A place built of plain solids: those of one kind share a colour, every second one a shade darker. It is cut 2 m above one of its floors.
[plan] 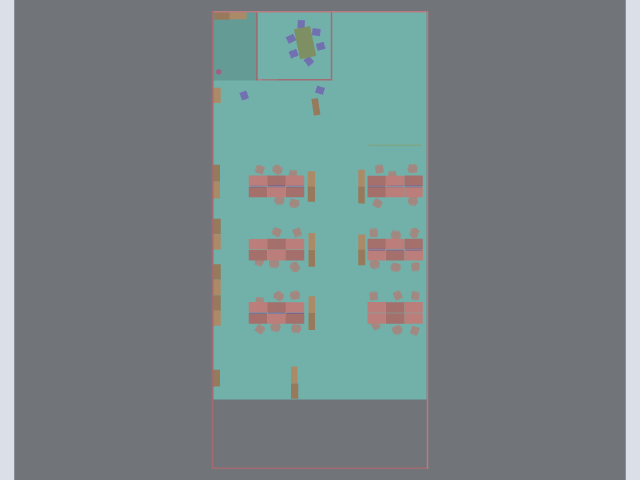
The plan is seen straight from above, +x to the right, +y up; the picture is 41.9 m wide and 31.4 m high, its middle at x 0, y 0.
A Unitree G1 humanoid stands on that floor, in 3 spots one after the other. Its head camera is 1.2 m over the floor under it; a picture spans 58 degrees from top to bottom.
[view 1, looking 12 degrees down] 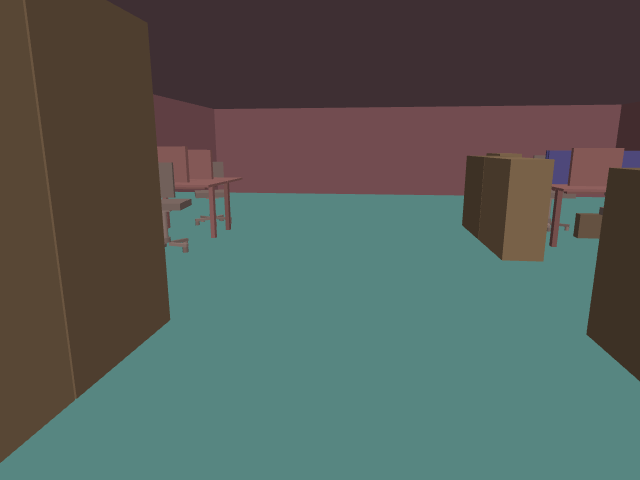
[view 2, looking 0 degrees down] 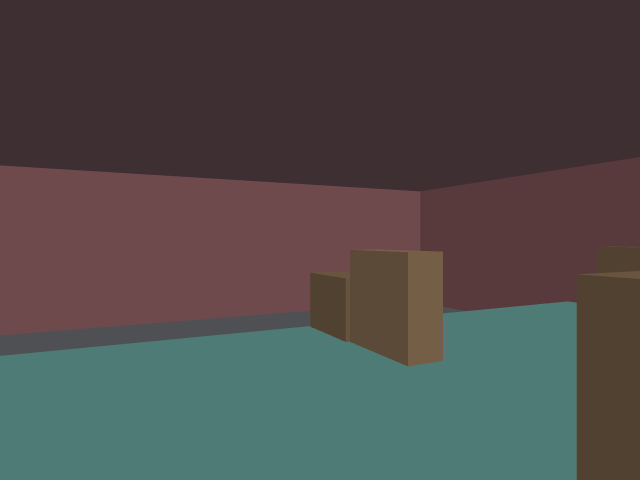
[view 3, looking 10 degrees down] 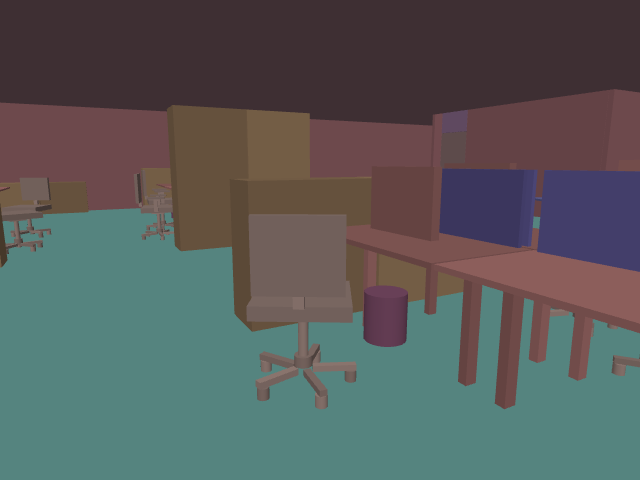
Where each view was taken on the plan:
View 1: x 1.08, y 1.10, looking -83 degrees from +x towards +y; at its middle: floor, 5.77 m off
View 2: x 1.08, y -4.95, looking -116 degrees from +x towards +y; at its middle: wall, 11.05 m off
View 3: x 5.78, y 1.43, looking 152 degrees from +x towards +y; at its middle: officechair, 1.97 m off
